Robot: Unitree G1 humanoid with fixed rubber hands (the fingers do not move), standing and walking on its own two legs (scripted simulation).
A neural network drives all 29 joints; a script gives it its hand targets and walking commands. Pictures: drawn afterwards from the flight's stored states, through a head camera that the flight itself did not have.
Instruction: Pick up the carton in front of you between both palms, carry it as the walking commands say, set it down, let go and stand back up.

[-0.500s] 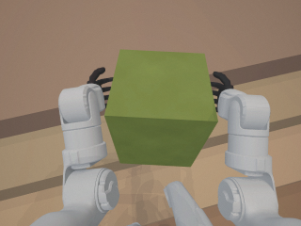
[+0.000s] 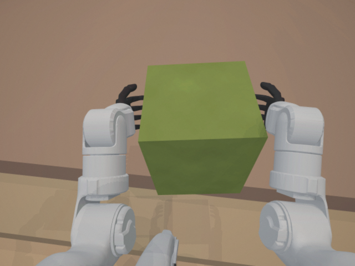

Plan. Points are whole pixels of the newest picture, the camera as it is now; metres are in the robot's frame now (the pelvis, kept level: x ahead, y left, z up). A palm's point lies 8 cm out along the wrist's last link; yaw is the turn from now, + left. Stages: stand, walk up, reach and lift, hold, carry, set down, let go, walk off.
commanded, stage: carry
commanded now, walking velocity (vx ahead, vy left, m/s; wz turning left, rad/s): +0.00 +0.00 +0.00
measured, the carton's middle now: (197, 134) +0.40 +0.05 +0.07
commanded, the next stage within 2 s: none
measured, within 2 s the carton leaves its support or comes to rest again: neither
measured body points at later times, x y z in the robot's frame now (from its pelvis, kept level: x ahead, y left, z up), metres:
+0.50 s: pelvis +0.07 +0.00 +0.00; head +0.06 +0.00 +0.45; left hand +0.44 +0.15 +0.14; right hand +0.44 -0.15 +0.13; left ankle +0.07 +0.10 -0.73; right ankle +0.08 -0.10 -0.73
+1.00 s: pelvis +0.05 -0.01 +0.01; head +0.02 -0.02 +0.45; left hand +0.41 +0.14 +0.14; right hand +0.42 -0.17 +0.14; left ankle +0.07 +0.10 -0.73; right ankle +0.08 -0.10 -0.73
